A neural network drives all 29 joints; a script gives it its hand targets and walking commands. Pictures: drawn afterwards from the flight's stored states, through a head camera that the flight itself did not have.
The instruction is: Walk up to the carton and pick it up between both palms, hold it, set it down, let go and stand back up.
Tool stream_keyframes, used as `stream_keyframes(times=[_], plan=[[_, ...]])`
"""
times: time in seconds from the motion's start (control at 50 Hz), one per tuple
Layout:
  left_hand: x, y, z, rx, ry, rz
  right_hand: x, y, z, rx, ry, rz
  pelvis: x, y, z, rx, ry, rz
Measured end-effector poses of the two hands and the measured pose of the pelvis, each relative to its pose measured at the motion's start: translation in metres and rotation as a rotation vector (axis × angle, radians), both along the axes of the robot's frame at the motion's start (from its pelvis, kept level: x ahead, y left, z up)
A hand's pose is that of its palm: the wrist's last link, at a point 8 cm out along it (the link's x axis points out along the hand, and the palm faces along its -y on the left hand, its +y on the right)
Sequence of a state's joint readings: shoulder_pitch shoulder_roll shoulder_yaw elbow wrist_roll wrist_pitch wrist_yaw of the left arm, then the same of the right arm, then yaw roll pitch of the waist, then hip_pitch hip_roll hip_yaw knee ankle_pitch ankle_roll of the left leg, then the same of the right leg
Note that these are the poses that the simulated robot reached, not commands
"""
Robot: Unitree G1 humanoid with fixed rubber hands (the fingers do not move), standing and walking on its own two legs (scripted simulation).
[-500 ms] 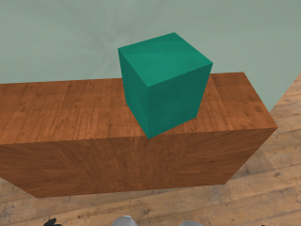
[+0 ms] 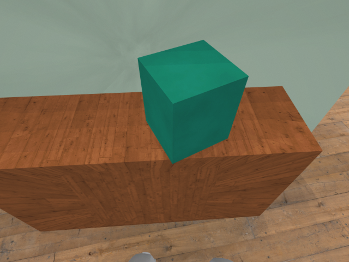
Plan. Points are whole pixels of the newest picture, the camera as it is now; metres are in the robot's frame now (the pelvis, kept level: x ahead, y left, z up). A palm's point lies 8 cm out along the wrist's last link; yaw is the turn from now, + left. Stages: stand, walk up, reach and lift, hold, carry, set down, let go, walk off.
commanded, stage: walk up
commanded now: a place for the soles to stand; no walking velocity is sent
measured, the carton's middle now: (187, 102) +0.54 -0.03 +0.03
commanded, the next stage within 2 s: none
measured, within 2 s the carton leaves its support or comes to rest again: neither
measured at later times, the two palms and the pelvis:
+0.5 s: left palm out of the picture +0.10 +0.29 -0.11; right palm out of the picture +0.07 -0.32 -0.11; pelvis +0.00 -0.01 +0.00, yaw +0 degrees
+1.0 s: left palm out of the picture +0.09 +0.31 -0.11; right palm out of the picture +0.07 -0.31 -0.10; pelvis +0.00 +0.00 +0.00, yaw +0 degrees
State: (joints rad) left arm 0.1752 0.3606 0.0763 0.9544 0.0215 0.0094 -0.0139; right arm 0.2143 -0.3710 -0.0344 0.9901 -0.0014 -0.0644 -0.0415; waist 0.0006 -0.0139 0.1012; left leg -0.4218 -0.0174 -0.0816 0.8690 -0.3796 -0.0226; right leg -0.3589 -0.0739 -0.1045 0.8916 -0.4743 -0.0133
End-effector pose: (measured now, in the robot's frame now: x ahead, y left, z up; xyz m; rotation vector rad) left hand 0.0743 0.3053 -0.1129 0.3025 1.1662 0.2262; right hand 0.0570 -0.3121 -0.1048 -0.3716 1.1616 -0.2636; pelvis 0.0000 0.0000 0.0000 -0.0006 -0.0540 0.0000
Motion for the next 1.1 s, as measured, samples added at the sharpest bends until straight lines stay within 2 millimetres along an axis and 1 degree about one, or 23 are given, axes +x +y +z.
stream_keyframes(times=[0.06,0.12,0.18,0.3,0.36,0.42,0.52,0.62,0.7,0.78,0.86,0.92,1.0,1.1], plan=[[0.007,0.0,0.0,-0.004,-0.005,-0.001,0.0,0.002,0.002,-0.001,-0.003,0.0,0.0,0.001,0.001,-0.003,0.001,-0.002],[0.014,-0.004,0.001,-0.002,-0.021,-0.012,0.002,-0.001,0.0,0.003,0.002,-0.002,-0.001,-0.002,0.001,0.0,0.001,-0.003],[0.016,-0.007,0.004,0.001,-0.037,-0.024,0.006,-0.003,-0.001,0.007,0.006,-0.004,-0.001,-0.005,0.001,0.002,0.002,-0.003],[0.021,-0.001,0.003,-0.003,-0.044,-0.021,0.015,0.004,0.002,0.005,-0.02,0.007,0.004,0.002,0.001,-0.002,0.008,0.0],[0.025,0.0,0.003,-0.004,-0.045,-0.018,0.014,0.006,0.002,0.006,-0.03,0.014,0.001,0.002,0.001,-0.003,0.005,0.0],[0.029,-0.004,0.004,-0.003,-0.052,-0.019,0.012,0.002,0.002,0.008,-0.027,0.008,0.0,-0.002,0.001,-0.003,0.002,-0.005],[0.023,-0.011,0.007,0.005,-0.051,-0.032,0.011,-0.004,-0.001,0.016,-0.007,-0.003,0.0,-0.008,0.002,0.005,0.004,-0.005],[0.014,-0.003,0.003,0.002,-0.026,-0.022,0.013,-0.001,0.001,0.004,-0.007,0.005,0.003,-0.002,0.001,-0.003,0.009,-0.003],[0.015,0.001,0.0,-0.009,-0.01,-0.01,0.007,0.006,0.003,0.0,0.003,0.011,0.002,0.004,0.003,-0.004,0.009,0.004],[0.016,-0.001,0.0,-0.009,-0.009,-0.013,0.004,0.004,0.002,0.002,0.017,0.007,0.0,0.001,0.003,-0.003,0.007,0.002],[0.013,-0.005,0.002,-0.004,-0.007,-0.024,0.007,0.001,0.001,0.008,0.016,0.003,-0.001,-0.002,0.003,-0.001,0.006,0.0],[0.011,-0.002,0.003,-0.002,-0.01,-0.023,0.011,0.004,0.001,0.009,-0.001,0.006,-0.001,0.0,0.003,-0.004,0.007,0.001],[0.014,0.0,0.004,-0.003,-0.021,-0.017,0.012,0.006,0.002,0.009,-0.021,0.011,-0.001,0.002,0.003,-0.005,0.006,0.001],[0.017,-0.006,0.005,-0.001,-0.035,-0.021,0.012,0.0,0.002,0.012,-0.023,0.004,-0.003,-0.004,0.003,-0.004,0.003,-0.004]])
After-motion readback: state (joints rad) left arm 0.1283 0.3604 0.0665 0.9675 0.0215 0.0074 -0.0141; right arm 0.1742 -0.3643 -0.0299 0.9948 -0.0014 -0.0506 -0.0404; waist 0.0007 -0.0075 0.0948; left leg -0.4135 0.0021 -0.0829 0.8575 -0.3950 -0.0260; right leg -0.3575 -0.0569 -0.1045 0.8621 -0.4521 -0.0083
